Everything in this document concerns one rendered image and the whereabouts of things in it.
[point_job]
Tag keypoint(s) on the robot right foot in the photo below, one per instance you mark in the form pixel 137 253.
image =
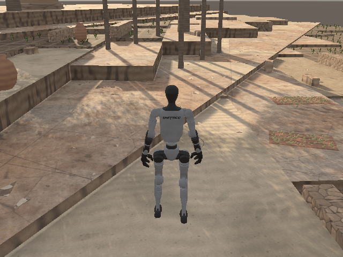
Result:
pixel 183 218

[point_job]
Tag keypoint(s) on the left robot hand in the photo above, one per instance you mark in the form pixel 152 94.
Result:
pixel 144 159

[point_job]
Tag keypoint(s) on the left robot forearm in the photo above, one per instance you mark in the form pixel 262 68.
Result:
pixel 147 144

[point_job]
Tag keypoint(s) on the right robot upper arm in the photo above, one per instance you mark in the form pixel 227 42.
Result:
pixel 190 121

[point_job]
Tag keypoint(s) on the robot left shin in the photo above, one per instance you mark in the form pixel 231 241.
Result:
pixel 157 193

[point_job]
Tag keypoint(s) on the left robot upper arm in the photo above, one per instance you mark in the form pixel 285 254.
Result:
pixel 152 122

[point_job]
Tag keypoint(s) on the right robot hand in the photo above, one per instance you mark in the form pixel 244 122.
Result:
pixel 199 157

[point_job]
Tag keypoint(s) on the right robot forearm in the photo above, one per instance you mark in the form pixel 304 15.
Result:
pixel 196 143

